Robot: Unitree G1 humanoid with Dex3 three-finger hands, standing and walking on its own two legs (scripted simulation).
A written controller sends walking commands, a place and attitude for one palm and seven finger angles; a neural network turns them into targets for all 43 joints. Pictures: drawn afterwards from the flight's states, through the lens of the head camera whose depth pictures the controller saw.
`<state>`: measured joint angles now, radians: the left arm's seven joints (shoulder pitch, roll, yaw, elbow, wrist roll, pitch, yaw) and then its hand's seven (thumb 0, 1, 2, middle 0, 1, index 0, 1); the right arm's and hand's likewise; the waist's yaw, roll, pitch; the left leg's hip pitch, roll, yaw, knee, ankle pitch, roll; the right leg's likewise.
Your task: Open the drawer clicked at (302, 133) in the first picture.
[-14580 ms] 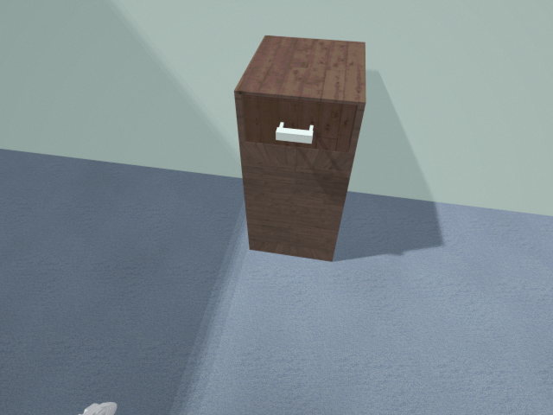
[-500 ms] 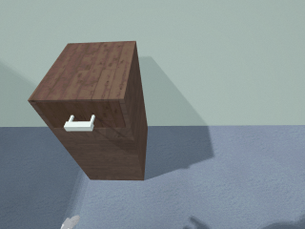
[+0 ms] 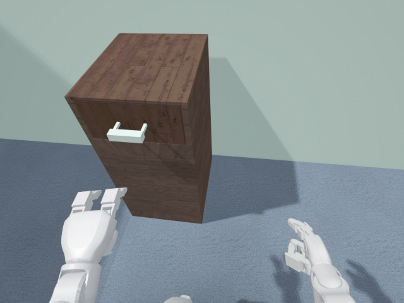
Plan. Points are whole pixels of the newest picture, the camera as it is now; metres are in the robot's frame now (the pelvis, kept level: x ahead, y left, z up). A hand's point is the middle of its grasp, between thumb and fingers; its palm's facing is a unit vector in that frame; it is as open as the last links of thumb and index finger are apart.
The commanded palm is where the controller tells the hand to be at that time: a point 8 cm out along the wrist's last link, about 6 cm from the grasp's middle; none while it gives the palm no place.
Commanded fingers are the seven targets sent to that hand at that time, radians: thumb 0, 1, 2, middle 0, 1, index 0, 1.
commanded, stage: raise the hand with hooked fingers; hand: left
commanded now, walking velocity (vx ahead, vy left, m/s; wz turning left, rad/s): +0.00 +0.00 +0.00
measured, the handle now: (128, 130) +0.57 +0.33 -0.04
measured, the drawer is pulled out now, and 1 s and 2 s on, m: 0.00 0.00 0.00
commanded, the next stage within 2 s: move the hooked fingers above the handle in 1.26 s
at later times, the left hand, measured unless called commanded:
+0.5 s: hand (102, 184) +0.30 +0.25 +0.07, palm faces +0.11 -0.11 -0.99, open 12.8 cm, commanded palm +0.28 +0.25 +0.13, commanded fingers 0.00 -0.45 0.32 -0.30 -1.17 -0.30 -1.17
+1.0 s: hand (93, 148) +0.35 +0.28 +0.12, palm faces +0.01 -0.10 -1.00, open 13.9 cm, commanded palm +0.32 +0.27 +0.18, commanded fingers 0.00 -0.50 0.30 -0.30 -1.20 -0.30 -1.20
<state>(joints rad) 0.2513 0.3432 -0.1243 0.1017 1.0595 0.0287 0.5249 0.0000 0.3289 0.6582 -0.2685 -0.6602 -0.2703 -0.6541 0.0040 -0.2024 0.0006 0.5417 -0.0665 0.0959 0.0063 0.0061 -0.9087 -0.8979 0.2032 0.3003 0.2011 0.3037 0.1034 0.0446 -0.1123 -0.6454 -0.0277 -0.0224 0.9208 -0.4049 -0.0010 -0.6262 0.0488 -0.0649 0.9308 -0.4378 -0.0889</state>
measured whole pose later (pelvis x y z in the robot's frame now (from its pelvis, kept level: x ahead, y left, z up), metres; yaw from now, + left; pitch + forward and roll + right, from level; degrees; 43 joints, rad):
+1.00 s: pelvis +0.04 +0.04 +0.05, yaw -1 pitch +3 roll +0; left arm -0.12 0.46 -0.08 0.11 0.93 0.08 0.05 0.00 -0.49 0.30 -0.32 -1.20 -0.32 -1.20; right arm 0.11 -0.23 0.03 0.60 0.01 0.15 -0.02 0.01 -0.91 -0.90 0.21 0.30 0.20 0.30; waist 0.08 0.07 -0.03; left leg -0.29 -0.05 0.00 0.52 -0.27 0.05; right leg -0.27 0.03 -0.02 0.50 -0.29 -0.03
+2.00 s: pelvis +0.03 +0.02 +0.03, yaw -2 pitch +11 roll +0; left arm -0.39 0.51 0.01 0.59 1.00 -0.15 0.18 0.00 -0.49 0.30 -0.32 -1.20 -0.32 -1.20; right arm 0.24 -0.27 -0.05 0.65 0.01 0.14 -0.05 0.01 -0.91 -0.90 0.20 0.30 0.20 0.30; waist 0.01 0.04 -0.08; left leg -0.53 -0.03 0.00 0.66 -0.32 0.03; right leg -0.51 0.05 -0.02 0.64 -0.33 -0.05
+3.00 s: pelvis +0.02 +0.06 +0.00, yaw -4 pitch +23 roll -4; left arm -0.80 0.68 0.10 1.11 1.11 -0.16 0.30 0.00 -0.49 0.30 -0.32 -1.20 -0.32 -1.20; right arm 0.36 -0.27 -0.02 0.69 -0.03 0.18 -0.02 0.00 -0.91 -0.90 0.21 0.30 0.20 0.30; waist -0.13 0.05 -0.14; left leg -0.91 -0.01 0.02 0.92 -0.41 0.08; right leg -0.86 0.06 -0.02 0.83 -0.37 0.00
